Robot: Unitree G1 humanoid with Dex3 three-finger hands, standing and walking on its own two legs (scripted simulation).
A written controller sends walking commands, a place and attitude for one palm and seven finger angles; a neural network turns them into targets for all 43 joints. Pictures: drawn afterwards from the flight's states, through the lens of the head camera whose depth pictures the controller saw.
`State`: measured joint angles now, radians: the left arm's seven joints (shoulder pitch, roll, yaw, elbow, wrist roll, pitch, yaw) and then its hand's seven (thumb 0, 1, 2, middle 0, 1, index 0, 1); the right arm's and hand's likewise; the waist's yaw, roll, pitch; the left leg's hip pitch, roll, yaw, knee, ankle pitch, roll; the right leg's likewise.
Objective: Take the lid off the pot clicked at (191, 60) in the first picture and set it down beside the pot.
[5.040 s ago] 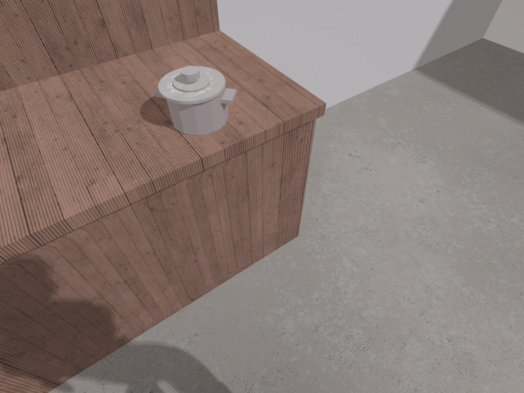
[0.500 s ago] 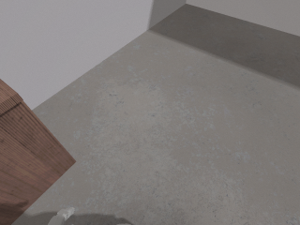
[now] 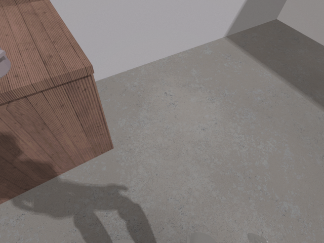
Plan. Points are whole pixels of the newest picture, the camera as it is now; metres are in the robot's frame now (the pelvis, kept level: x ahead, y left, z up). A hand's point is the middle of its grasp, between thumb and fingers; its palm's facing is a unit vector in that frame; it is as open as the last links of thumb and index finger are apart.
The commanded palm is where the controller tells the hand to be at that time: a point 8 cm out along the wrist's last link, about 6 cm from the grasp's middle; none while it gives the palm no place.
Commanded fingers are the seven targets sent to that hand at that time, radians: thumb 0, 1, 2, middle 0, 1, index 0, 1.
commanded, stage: turn to face it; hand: left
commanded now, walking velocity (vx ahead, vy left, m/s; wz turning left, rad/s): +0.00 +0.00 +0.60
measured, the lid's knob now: out of the picture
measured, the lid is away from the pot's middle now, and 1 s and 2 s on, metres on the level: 0.00 0.00 0.00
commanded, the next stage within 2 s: take the last steps up to it in 0.98 s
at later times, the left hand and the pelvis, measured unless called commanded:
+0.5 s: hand out of the picture +0.04 +0.17 -0.13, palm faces +0.30 -0.91 -0.30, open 7.4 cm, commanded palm none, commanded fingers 0.00 0.90 0.90 -0.20 -0.30 -0.20 -0.30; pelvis +0.01 -0.05 +0.01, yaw +19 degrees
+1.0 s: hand out of the picture -0.07 +0.20 -0.15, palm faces +0.53 -0.80 -0.27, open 7.4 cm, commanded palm none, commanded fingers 0.00 0.90 0.90 -0.20 -0.30 -0.20 -0.30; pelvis +0.00 -0.02 +0.01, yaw +31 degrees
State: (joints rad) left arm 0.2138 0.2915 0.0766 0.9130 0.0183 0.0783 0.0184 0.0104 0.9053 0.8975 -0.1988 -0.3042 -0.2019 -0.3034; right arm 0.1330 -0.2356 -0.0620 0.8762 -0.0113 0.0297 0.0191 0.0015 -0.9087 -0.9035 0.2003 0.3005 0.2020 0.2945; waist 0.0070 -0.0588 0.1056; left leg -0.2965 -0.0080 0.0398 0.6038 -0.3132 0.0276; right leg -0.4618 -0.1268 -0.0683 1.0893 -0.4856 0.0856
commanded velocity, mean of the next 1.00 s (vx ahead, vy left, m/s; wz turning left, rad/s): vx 0.00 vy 0.00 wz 0.45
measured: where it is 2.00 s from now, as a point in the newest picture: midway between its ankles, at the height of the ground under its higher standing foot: outside the picture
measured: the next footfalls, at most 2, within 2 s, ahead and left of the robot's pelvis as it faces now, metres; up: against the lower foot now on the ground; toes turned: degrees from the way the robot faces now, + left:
right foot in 0.28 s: +0.07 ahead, -0.14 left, +0.00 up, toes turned +8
left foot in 0.72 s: -0.02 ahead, +0.09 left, +0.00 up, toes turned +31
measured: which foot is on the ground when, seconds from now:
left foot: down 0.00-0.28, up 0.30-0.70, down 0.72-1.00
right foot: up 0.00-0.26, down 0.28-0.72, up 0.74-1.00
